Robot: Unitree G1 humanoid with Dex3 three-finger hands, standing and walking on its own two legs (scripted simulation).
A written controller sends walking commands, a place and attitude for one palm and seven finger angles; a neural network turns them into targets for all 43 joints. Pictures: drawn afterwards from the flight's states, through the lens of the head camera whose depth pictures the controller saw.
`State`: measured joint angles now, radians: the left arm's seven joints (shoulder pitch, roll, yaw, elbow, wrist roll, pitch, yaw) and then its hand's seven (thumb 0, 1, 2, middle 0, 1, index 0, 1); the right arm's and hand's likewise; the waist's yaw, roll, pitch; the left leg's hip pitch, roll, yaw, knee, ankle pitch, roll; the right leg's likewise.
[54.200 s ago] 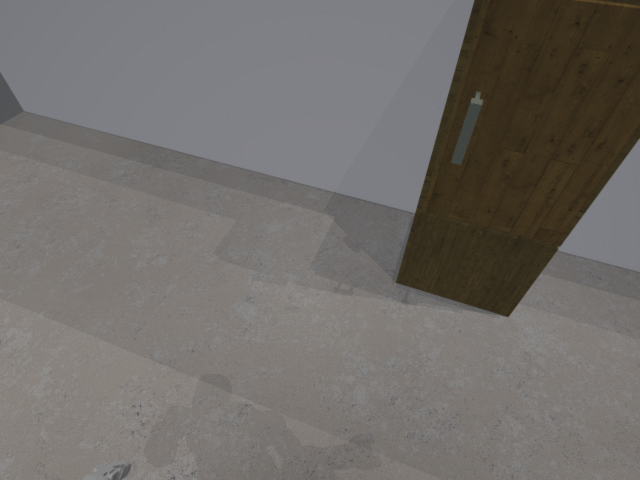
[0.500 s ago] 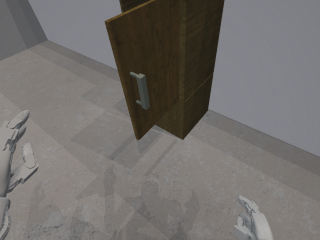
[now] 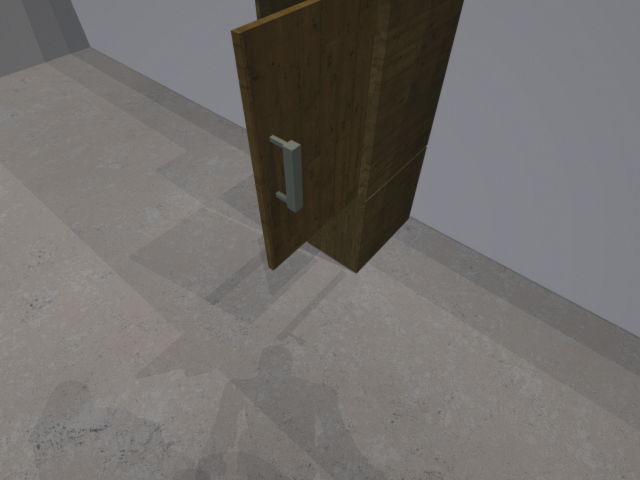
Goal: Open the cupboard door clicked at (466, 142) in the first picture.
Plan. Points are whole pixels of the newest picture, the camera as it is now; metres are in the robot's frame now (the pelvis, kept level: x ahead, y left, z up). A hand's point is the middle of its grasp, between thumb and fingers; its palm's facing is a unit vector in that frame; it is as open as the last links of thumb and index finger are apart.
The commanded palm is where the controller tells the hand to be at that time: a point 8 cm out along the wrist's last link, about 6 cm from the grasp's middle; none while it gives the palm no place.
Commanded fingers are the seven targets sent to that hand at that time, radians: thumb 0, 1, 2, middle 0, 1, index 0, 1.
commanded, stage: let the arm hang, fingers relaxed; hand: left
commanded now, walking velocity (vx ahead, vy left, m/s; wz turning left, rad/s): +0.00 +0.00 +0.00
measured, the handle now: (285, 174) +0.68 +0.11 -0.04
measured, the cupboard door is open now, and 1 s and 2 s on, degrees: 90 90 90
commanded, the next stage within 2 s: look to check the result in 0.54 s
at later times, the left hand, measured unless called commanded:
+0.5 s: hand out of the picture +0.01 +0.19 -0.17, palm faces +0.02 -0.98 -0.19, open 7.3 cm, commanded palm none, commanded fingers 0.00 0.90 0.90 -0.20 -0.30 -0.20 -0.30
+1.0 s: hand out of the picture +0.03 +0.20 -0.17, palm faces +0.01 -0.98 -0.22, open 7.4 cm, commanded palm none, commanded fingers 0.00 0.90 0.90 -0.20 -0.30 -0.20 -0.30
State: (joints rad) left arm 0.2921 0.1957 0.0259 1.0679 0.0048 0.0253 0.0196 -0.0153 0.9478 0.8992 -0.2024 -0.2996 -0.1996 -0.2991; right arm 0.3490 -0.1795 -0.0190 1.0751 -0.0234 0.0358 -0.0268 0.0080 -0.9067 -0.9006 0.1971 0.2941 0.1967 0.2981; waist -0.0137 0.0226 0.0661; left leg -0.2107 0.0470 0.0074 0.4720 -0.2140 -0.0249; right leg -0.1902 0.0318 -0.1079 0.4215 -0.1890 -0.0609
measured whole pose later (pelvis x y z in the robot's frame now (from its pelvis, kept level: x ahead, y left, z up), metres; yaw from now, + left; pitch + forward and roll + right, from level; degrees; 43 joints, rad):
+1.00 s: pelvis +0.02 +0.02 +0.00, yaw -1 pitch -2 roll +0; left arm 0.23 0.16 0.02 1.15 0.01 -0.01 0.02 0.00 0.91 0.90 -0.20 -0.30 -0.20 -0.30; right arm 0.26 -0.16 -0.01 1.13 -0.02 0.00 -0.03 0.00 -0.91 -0.90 0.20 0.29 0.20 0.30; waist -0.01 0.02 0.06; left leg -0.16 0.01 0.05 0.39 -0.20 0.00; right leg -0.17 0.00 -0.07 0.40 -0.20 -0.03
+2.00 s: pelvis +0.05 +0.00 +0.01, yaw -1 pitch -1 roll +0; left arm 0.16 0.23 0.02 1.14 0.00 -0.02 0.02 0.00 0.91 0.90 -0.20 -0.30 -0.20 -0.30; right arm 0.18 -0.25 -0.01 1.13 -0.02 0.00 -0.02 0.00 -0.90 -0.90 0.20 0.29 0.20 0.30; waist -0.01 0.02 0.06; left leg -0.09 0.04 0.03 0.33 -0.21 -0.03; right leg -0.10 0.03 -0.09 0.33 -0.21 -0.06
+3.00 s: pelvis +0.05 +0.00 +0.01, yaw -1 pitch -1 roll +0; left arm 0.16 0.26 0.01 1.14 0.00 -0.02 0.01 0.00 0.91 0.90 -0.20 -0.30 -0.20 -0.30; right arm 0.18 -0.25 -0.01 1.14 -0.02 0.00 -0.02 0.00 -0.90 -0.90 0.20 0.29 0.20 0.30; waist -0.01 0.01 0.06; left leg -0.07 0.03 0.04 0.31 -0.21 -0.02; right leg -0.09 0.03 -0.07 0.31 -0.20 -0.05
